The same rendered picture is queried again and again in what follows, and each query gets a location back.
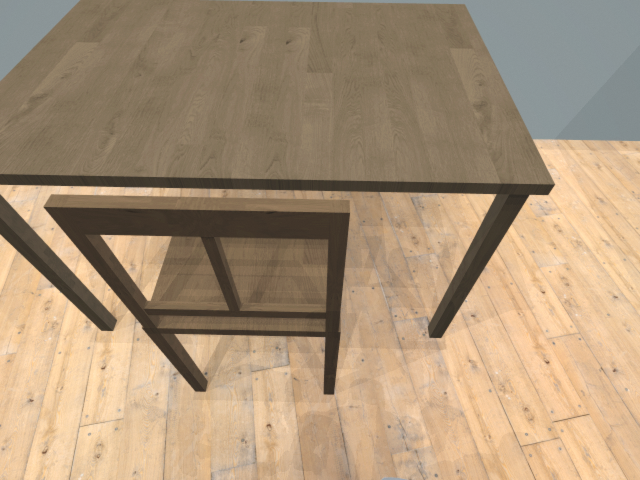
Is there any chair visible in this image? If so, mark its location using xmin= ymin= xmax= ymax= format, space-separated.
xmin=44 ymin=194 xmax=350 ymax=395

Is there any table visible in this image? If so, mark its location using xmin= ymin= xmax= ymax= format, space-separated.
xmin=0 ymin=0 xmax=555 ymax=338

